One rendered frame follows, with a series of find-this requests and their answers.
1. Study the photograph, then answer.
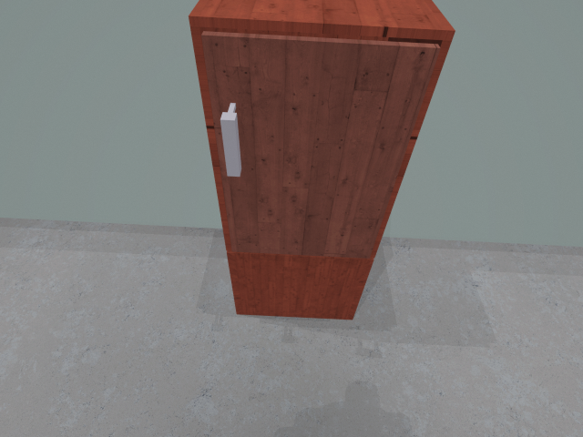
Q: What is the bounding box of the handle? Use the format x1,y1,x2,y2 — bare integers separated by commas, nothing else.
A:
220,103,241,177

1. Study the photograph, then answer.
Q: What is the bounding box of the cupboard door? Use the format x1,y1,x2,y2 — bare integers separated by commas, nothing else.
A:
201,31,441,259

